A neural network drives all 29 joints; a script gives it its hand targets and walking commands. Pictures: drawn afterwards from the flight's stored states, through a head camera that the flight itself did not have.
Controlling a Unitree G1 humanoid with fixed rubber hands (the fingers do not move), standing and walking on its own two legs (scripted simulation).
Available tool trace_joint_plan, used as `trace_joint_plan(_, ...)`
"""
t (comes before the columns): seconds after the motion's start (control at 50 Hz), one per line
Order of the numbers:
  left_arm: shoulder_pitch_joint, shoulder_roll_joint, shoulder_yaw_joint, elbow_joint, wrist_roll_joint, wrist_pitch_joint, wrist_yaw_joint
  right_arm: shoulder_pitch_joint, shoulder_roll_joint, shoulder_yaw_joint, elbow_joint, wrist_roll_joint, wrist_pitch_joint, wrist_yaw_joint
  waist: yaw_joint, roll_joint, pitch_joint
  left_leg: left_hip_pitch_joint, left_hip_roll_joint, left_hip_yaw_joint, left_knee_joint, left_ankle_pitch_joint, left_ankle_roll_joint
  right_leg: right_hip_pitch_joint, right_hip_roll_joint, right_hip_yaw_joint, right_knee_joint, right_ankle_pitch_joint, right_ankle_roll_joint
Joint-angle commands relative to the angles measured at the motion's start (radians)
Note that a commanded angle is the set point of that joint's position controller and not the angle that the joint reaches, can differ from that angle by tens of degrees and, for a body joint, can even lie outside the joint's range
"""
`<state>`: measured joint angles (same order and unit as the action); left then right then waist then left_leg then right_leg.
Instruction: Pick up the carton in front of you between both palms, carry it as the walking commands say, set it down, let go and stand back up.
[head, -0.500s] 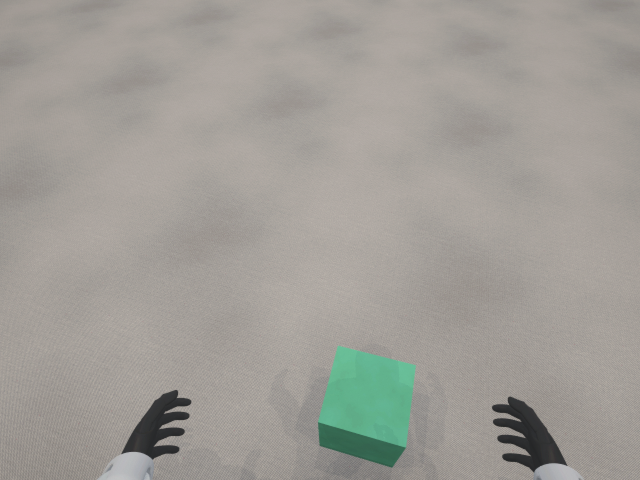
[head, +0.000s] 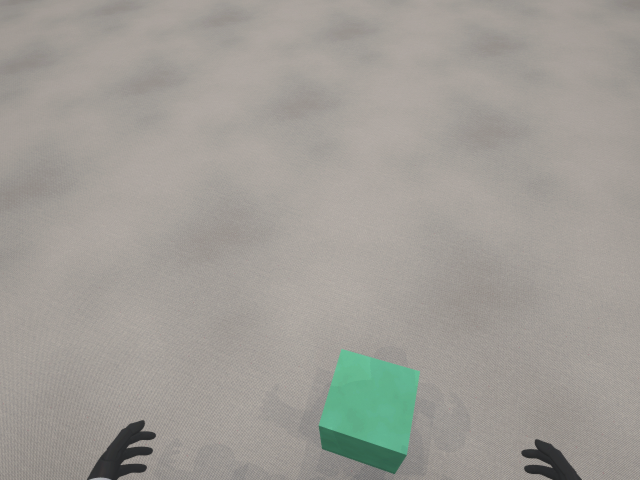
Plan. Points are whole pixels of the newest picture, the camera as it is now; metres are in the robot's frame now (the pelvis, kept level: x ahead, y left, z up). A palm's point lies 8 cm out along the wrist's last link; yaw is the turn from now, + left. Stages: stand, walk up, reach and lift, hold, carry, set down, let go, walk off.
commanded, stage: stand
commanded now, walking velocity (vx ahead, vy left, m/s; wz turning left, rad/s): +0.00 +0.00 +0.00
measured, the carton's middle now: (368, 412) +0.37 -0.08 -0.64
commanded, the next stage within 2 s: none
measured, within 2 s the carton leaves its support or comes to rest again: neither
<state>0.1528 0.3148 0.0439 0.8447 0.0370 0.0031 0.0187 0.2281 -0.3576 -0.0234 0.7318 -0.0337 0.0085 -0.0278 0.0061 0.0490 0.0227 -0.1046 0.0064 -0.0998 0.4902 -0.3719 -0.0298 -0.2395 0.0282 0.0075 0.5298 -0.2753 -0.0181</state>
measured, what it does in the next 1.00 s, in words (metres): stands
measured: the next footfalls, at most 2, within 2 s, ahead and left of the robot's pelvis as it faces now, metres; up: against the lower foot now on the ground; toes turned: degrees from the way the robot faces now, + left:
none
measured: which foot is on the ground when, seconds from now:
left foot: down 0.00-1.00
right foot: down 0.00-1.00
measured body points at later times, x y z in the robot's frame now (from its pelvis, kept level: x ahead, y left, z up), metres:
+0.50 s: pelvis -0.01 +0.00 +0.01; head -0.01 -0.01 +0.46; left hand +0.10 +0.31 -0.10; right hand +0.08 -0.30 -0.11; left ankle -0.07 +0.15 -0.73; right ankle +0.00 -0.11 -0.73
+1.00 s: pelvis -0.02 +0.00 +0.01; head -0.02 -0.01 +0.46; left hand +0.09 +0.32 -0.10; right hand +0.06 -0.31 -0.11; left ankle -0.07 +0.15 -0.73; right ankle +0.00 -0.11 -0.73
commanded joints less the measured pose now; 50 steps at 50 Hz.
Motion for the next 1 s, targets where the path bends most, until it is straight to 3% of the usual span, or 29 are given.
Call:
trace_joint_plan(0.0, -0.031, 0.172, 0.039, -0.036, -0.002, -0.012, 0.003, -0.003, -0.137, -0.031, -0.043, 0.001, -0.015, -0.006, -0.001, -0.043, -0.054, -0.068, 0.051, -0.019, -0.059, 0.310, 0.025, 0.111, -0.097, 0.097, -0.075, 0.304, -0.017)
trace_joint_plan(0.54, -0.079, 0.201, 0.024, 0.104, -0.014, -0.011, -0.007, -0.025, -0.174, -0.018, 0.113, 0.005, -0.029, -0.003, 0.002, -0.045, -0.013, -0.054, 0.075, -0.025, -0.157, 0.234, 0.036, 0.124, -0.105, 0.128, -0.149, 0.213, -0.017)
trace_joint_plan(0.98, -0.090, 0.222, 0.010, 0.161, -0.022, -0.014, -0.008, -0.051, -0.189, -0.015, 0.185, 0.011, -0.028, 0.004, 0.001, -0.047, -0.010, -0.031, 0.084, -0.020, -0.187, 0.220, 0.039, 0.114, -0.114, 0.144, -0.169, 0.217, -0.015)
